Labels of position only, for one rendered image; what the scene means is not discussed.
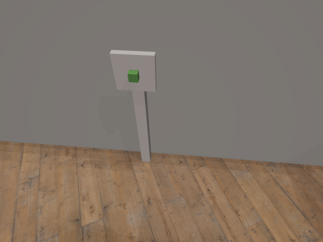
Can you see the button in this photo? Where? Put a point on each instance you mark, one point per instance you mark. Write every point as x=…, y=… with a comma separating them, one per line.
x=133, y=76

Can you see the panel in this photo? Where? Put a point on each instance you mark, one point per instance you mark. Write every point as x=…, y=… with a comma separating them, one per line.
x=145, y=62

